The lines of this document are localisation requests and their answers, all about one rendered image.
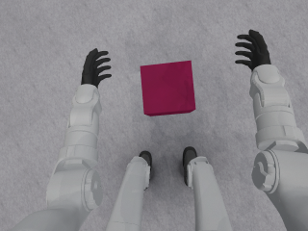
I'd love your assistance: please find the right robot shin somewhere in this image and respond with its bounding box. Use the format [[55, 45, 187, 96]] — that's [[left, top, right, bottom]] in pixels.
[[188, 157, 213, 169]]

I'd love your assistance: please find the robot left hand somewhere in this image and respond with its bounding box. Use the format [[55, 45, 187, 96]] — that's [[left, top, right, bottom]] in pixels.
[[81, 48, 112, 88]]

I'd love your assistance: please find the right robot upper arm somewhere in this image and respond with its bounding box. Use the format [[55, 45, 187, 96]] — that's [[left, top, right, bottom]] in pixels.
[[251, 149, 308, 231]]

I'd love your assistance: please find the carton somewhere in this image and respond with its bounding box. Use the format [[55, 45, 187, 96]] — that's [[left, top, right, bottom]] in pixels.
[[140, 61, 196, 116]]

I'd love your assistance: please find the right robot forearm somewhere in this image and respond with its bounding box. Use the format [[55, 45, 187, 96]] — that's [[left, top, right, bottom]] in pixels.
[[249, 64, 308, 154]]

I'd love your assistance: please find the robot right hand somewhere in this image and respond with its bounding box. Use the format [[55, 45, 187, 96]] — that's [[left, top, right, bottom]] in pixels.
[[235, 29, 271, 72]]

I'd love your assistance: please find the robot left thigh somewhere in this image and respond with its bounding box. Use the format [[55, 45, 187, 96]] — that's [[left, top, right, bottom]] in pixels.
[[105, 161, 150, 231]]

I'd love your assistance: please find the left robot upper arm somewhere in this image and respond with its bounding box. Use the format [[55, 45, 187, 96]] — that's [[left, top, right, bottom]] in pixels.
[[10, 167, 104, 231]]

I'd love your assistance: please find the left robot forearm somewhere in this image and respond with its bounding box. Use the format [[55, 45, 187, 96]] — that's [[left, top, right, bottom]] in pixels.
[[45, 84, 102, 207]]

